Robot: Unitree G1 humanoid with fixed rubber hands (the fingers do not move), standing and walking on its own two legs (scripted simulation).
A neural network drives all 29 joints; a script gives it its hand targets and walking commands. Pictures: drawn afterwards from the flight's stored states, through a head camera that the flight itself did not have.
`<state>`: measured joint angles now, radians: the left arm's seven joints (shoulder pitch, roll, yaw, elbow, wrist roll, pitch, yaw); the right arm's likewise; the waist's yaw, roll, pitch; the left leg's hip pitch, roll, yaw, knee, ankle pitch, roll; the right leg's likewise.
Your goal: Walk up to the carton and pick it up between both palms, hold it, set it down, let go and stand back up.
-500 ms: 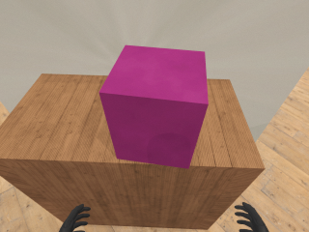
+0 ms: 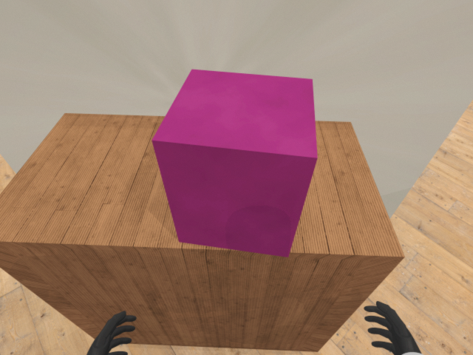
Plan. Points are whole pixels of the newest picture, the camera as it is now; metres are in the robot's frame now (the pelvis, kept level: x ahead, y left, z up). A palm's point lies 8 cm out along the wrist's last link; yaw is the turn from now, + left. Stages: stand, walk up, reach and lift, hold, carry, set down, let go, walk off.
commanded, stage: stand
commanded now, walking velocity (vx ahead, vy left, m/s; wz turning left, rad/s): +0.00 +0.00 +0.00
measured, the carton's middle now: (241, 165) +0.42 +0.00 +0.12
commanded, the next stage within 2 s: walk up in 1.64 s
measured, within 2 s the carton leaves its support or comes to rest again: neither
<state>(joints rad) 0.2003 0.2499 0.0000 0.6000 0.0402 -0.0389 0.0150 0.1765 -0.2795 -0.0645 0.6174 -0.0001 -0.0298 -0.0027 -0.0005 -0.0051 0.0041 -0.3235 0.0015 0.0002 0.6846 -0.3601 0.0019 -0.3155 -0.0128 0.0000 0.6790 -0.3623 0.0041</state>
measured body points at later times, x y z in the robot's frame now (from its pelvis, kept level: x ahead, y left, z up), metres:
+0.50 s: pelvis -0.01 +0.00 +0.00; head -0.01 +0.00 +0.45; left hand +0.16 +0.25 -0.08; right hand +0.17 -0.27 -0.07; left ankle +0.00 +0.12 -0.72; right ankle +0.00 -0.13 -0.72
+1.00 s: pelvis -0.02 +0.00 +0.00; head -0.03 +0.00 +0.45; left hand +0.15 +0.25 -0.08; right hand +0.14 -0.28 -0.07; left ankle +0.00 +0.12 -0.72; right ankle +0.00 -0.13 -0.72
